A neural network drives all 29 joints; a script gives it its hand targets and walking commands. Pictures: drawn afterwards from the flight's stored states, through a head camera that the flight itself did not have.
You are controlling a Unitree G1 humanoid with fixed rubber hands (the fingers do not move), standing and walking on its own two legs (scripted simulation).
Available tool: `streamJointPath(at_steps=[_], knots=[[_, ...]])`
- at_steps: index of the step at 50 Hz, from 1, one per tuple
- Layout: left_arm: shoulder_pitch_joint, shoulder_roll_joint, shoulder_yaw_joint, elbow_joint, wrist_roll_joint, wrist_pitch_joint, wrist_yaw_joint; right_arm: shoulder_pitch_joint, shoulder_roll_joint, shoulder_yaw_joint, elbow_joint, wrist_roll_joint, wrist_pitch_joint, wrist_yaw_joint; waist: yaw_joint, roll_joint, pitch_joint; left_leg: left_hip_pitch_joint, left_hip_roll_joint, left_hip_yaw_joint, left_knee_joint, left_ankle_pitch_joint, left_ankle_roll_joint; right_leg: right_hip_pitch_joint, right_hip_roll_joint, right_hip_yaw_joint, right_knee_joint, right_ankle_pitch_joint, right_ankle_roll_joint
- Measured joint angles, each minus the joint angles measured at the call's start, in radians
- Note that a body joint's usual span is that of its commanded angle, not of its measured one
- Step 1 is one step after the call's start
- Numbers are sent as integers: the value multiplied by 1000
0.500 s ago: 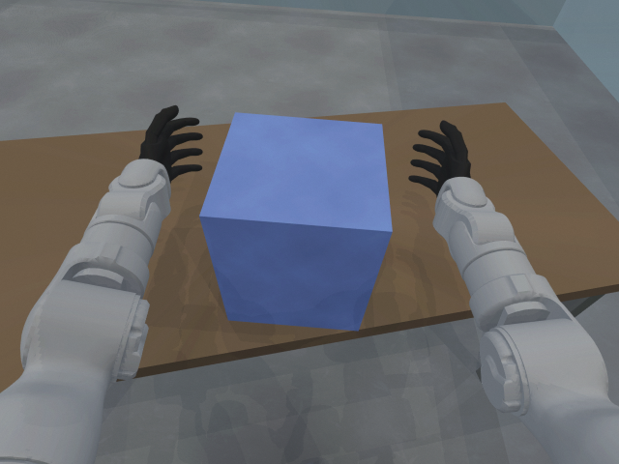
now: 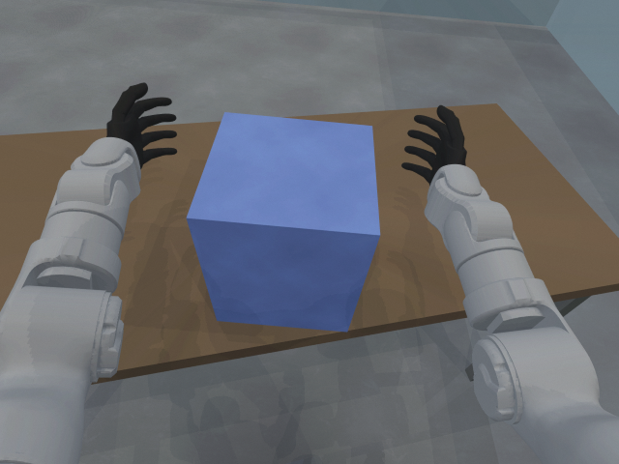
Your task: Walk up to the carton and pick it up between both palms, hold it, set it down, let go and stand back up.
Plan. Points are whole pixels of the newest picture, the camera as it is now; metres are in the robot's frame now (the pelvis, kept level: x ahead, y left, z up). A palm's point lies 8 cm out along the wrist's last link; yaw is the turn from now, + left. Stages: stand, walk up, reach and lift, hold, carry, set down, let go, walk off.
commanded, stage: set down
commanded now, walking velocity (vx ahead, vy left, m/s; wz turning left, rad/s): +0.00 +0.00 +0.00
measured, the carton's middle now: (290, 229) +0.45 +0.00 +0.03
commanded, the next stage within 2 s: none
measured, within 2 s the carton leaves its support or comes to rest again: neither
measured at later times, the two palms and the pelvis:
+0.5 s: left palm (110, 206) +0.42 +0.22 +0.13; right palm (438, 226) +0.36 -0.17 +0.13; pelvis +0.00 +0.01 +0.00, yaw -1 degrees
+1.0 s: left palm (98, 295) +0.34 +0.24 +0.07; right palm (441, 294) +0.29 -0.17 +0.08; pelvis -0.01 +0.02 +0.00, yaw -2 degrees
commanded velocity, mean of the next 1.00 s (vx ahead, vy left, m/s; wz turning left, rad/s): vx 0.00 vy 0.00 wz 0.00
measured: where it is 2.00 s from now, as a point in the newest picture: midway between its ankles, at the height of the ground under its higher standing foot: outside the picture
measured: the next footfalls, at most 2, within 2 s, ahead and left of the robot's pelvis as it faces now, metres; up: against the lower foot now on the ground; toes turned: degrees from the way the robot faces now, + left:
none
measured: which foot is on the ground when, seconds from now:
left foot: down 0.00-1.00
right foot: down 0.00-1.00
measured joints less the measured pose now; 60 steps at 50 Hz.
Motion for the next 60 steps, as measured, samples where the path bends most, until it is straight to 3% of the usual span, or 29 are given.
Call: streamJointPath(at_steps=[8,17,22,26,31,39,49,60], knots=[[1,30,5,-86,-10,92,-11,-3,-26,-5,-56,24,69,10,1,-8,22,41,-2,1,-3,-3,3,45,-1,2,-12,2,3],[106,-5,56,-174,51,109,-50,97,-8,12,-108,18,68,13,23,-17,93,164,-5,13,-28,-7,10,167,-5,14,-45,8,10],[222,-37,74,-260,50,107,-42,217,36,-12,-194,-28,52,13,46,-11,122,187,-5,19,-14,-17,13,188,-5,20,-31,0,13],[368,-87,126,-432,87,142,-42,365,44,12,-335,-29,28,17,74,-4,149,208,-5,25,-17,-18,16,208,-7,25,-34,1,16],[511,-102,124,-571,47,166,-25,499,43,0,-472,-53,36,27,100,4,161,190,-9,28,-7,-16,19,184,-11,26,-11,-5,19],[620,-74,84,-672,-19,123,-16,575,23,-11,-563,-66,45,44,120,3,151,154,-14,37,-5,-4,24,134,-17,34,15,-3,22],[711,-91,83,-715,1,75,-43,689,68,25,-624,-80,25,38,133,-9,181,221,-17,47,-24,-6,24,191,-21,43,11,-9,23],[970,-121,69,-859,-2,-22,-47,941,94,69,-740,-109,-69,35,173,9,206,275,-12,58,-24,-37,21,243,-17,55,7,-33,21]])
